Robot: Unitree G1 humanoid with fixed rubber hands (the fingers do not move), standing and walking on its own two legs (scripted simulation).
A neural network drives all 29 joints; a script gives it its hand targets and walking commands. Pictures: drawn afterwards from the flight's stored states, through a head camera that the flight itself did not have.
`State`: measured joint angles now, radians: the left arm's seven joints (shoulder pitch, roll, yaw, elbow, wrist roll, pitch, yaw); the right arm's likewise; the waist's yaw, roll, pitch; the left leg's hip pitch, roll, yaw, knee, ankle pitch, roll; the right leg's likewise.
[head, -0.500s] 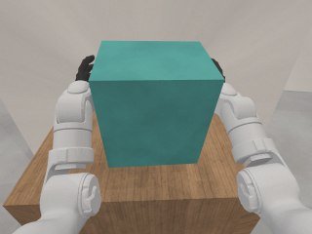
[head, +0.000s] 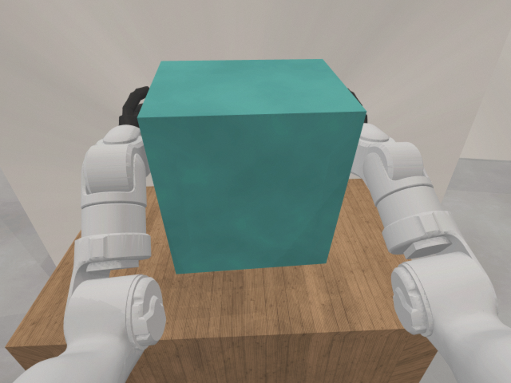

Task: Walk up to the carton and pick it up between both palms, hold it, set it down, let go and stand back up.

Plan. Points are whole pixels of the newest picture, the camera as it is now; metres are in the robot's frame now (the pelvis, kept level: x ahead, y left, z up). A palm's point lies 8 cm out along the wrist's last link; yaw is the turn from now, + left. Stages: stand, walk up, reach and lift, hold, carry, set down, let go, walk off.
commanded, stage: hold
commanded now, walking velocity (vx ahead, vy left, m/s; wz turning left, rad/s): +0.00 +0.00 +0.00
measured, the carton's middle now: (248, 168) +0.34 +0.00 +0.25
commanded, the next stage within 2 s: none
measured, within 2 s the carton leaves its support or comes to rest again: neither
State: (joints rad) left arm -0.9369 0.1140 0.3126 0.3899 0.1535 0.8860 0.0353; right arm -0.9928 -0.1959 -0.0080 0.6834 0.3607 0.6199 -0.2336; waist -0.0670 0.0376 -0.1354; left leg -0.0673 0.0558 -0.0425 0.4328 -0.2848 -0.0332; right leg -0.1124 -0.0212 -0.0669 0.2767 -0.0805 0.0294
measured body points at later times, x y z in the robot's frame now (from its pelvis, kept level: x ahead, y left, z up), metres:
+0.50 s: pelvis -0.01 -0.01 +0.00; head -0.10 -0.01 +0.44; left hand +0.38 +0.16 +0.31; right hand +0.38 -0.16 +0.29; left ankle -0.03 +0.13 -0.74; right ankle +0.05 -0.14 -0.74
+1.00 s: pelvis -0.01 -0.01 +0.00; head -0.09 -0.02 +0.44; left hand +0.38 +0.16 +0.31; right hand +0.38 -0.16 +0.28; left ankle -0.03 +0.13 -0.74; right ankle +0.05 -0.14 -0.74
